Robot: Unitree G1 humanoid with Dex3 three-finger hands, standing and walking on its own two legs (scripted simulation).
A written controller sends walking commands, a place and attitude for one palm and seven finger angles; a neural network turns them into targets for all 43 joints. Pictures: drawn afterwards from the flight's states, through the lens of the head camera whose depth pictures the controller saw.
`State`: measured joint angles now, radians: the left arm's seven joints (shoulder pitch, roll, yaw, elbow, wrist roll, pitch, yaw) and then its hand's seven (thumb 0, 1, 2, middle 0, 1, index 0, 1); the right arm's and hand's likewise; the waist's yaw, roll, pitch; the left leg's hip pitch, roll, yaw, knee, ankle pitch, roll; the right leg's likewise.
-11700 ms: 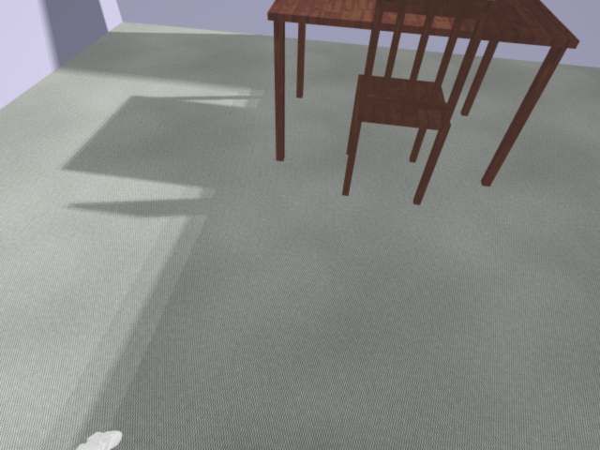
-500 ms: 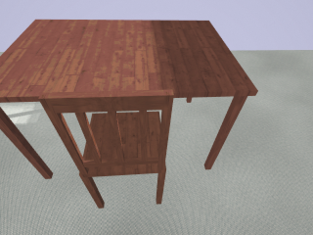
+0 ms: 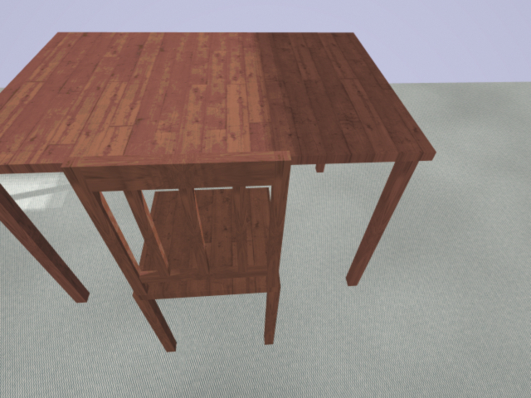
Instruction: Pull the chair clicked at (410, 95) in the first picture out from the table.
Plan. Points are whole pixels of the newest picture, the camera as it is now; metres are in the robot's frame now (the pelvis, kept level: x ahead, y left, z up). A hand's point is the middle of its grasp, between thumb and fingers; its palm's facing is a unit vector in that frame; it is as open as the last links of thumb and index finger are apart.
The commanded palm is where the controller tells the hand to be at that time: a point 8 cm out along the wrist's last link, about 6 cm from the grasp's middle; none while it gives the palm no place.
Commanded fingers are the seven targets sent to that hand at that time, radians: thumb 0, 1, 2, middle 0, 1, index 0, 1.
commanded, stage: look again from close up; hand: left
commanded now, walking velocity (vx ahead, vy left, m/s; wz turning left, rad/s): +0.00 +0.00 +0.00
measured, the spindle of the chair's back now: (196, 234) +0.45 +0.18 -0.09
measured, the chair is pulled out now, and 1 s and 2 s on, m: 0.00 0.00 0.00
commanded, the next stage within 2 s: raise the hand toward the chair's back in 0.84 s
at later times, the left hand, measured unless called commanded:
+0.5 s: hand out of the picture -0.04 +0.15 -0.18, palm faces +0.02 -0.99 -0.17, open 7.4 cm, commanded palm none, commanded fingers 0.00 0.90 0.90 -0.20 -0.30 -0.20 -0.30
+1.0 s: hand out of the picture -0.01 +0.15 -0.17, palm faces +0.08 -0.98 -0.19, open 7.3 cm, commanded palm +0.09 +0.20 -0.08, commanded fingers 0.00 0.81 0.86 -0.19 -0.29 -0.19 -0.29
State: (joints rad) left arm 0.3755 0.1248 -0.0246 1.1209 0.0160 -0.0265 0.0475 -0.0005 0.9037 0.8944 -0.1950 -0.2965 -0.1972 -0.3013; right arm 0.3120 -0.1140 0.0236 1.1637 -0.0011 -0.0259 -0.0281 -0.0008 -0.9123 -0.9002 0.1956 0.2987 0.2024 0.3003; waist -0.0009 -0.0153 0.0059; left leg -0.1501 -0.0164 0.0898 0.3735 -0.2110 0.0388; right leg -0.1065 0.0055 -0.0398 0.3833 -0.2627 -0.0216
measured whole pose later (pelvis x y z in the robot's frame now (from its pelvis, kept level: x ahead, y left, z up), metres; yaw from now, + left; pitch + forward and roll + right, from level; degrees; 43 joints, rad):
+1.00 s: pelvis -0.01 -0.01 +0.00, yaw +0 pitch -1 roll +0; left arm 0.47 0.14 -0.04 0.80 -0.03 0.04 0.07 0.02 0.92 0.89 -0.20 -0.30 -0.20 -0.30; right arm 0.35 -0.14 0.03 1.06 0.01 -0.05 -0.04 0.01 -0.93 -0.90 0.20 0.30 0.20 0.30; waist 0.00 0.00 0.02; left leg -0.20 0.01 0.08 0.45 -0.23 0.02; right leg -0.15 0.03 -0.05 0.43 -0.27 -0.04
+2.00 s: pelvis -0.05 -0.01 -0.11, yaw +2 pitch +16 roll -3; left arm 0.42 0.20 0.13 -0.01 -0.23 -0.53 -0.13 0.00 -0.14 0.45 -0.09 -0.13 -0.09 -0.14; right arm 0.24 -0.27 -0.02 0.60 0.02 -0.19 -0.04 0.01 -0.91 -0.90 0.20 0.30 0.20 0.30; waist -0.01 0.04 -0.14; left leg -1.01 0.03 0.00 1.21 -0.49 0.02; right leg -0.91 0.01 -0.14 1.18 -0.55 -0.06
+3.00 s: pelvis -0.04 +0.01 -0.09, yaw +2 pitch +15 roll -4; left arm 0.26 0.25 0.19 0.12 -0.26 -0.41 -0.18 -0.01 -0.50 0.30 -0.06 -0.08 -0.06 -0.08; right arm 0.22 -0.25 0.03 0.55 0.02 -0.16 -0.04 0.01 -0.91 -0.90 0.20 0.30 0.21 0.30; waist -0.02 0.04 -0.13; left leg -0.92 0.02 0.01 1.12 -0.47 0.05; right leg -0.81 0.00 -0.12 1.06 -0.52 -0.03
